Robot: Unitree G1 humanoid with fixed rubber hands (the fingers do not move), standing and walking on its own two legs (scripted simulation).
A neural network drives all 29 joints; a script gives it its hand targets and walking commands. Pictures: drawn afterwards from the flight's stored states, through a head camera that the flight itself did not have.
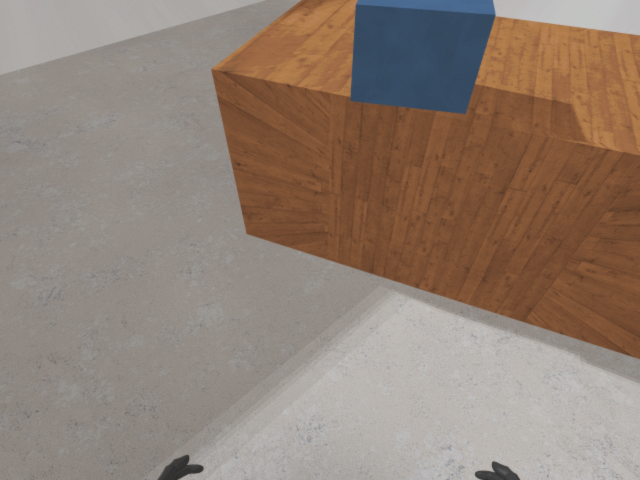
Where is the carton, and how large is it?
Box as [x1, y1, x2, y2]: [350, 0, 495, 113]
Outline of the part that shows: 358,0 356,3 350,100 465,113 495,15 492,0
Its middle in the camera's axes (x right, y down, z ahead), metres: +0.24 -0.48 +0.97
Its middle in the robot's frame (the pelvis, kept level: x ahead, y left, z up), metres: +1.07 -0.19 +0.07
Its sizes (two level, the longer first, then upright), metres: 0.293 0.174 0.226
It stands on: a pedestal, 0.71 m high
